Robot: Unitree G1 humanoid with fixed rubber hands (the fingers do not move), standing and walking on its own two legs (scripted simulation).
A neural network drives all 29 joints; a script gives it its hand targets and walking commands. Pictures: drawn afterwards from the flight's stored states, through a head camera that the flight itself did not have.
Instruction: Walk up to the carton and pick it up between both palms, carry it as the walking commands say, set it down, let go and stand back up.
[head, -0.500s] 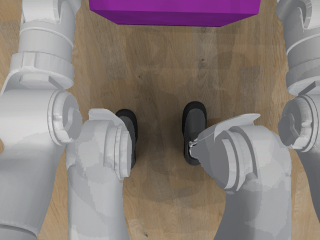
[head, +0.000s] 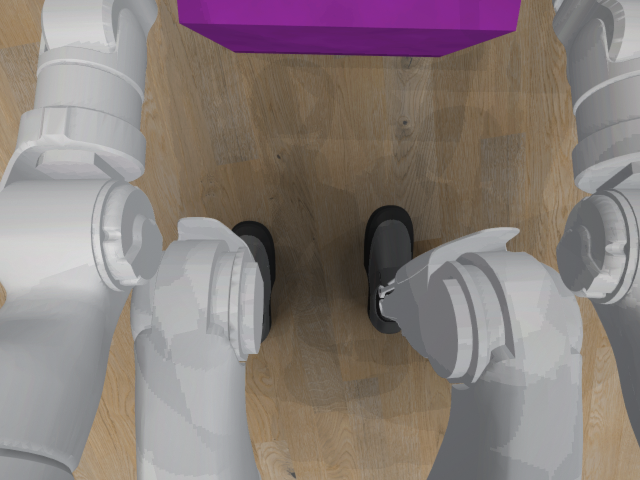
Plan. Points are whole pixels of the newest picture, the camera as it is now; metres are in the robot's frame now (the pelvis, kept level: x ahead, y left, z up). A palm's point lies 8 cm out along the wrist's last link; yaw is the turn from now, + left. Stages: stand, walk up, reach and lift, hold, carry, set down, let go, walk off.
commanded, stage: set down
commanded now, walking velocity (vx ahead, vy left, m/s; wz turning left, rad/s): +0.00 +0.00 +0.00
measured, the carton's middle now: out of the picture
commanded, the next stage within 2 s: none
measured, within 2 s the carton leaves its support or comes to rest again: neither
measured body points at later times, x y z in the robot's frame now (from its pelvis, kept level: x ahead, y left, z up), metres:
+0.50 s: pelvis +0.00 +0.00 +0.00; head +0.38 +0.01 +0.22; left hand +0.54 +0.20 -0.21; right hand +0.55 -0.20 -0.20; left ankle +0.11 +0.13 -0.33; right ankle +0.14 -0.09 -0.33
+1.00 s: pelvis +0.00 +0.00 +0.00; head +0.38 +0.01 +0.22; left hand +0.55 +0.22 -0.18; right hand +0.55 -0.22 -0.19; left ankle +0.11 +0.13 -0.33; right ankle +0.14 -0.09 -0.33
